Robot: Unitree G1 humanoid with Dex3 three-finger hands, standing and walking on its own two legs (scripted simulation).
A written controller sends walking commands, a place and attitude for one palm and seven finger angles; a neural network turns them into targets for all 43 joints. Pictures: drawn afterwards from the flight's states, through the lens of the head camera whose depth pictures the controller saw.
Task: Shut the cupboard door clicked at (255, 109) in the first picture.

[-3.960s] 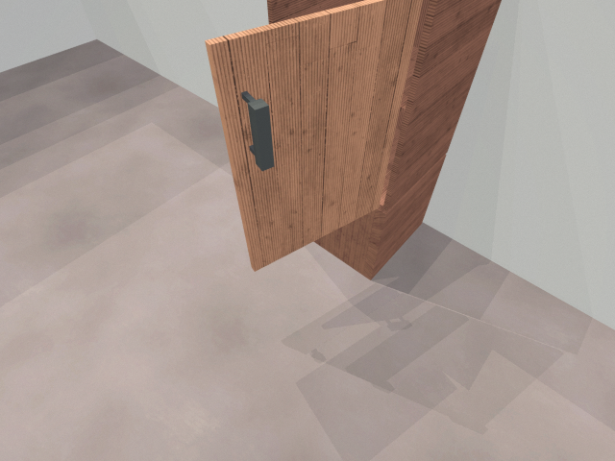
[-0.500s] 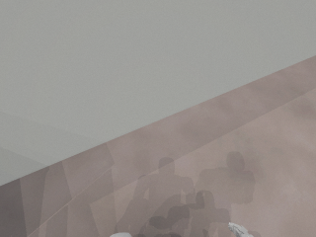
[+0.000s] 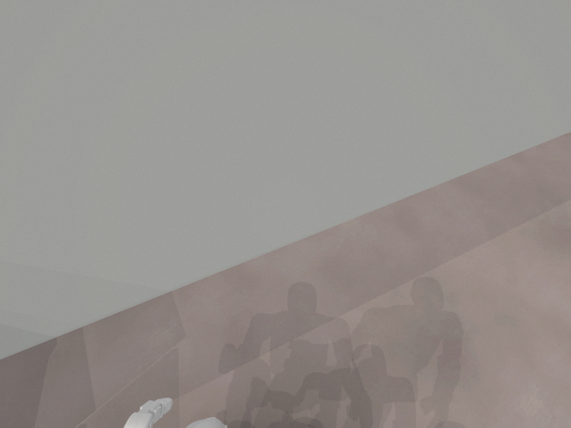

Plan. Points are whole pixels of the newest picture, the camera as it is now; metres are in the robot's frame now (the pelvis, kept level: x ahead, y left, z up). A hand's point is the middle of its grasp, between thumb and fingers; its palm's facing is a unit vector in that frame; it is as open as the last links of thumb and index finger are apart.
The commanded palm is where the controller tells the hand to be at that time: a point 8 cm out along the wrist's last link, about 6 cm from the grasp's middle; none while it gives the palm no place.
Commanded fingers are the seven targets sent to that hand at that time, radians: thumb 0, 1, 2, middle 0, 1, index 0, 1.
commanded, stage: turn to face it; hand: left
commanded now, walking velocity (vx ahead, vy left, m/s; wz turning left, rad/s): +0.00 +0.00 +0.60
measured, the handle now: out of the picture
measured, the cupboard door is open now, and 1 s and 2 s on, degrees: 74 74 74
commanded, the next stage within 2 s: none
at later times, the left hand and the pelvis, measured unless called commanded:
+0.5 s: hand out of the picture +0.09 +0.19 -0.15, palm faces +0.30 -0.90 -0.32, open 7.3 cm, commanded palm none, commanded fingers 0.00 0.90 0.90 -0.20 -0.30 -0.20 -0.30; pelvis +0.07 -0.05 +0.00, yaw +18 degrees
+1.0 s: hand out of the picture +0.04 +0.18 -0.16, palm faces +0.60 -0.76 -0.24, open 7.3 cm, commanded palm none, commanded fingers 0.00 0.90 0.90 -0.20 -0.30 -0.20 -0.30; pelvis +0.09 -0.05 +0.00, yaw +36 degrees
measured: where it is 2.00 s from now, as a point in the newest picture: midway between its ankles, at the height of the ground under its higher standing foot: outside the picture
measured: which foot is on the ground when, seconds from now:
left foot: up 0.00-0.04, down 0.06-0.40, up 0.42-0.74, down 0.76-1.00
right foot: down 0.00-0.06, up 0.08-0.38, down 0.40-0.78, up 0.80-1.00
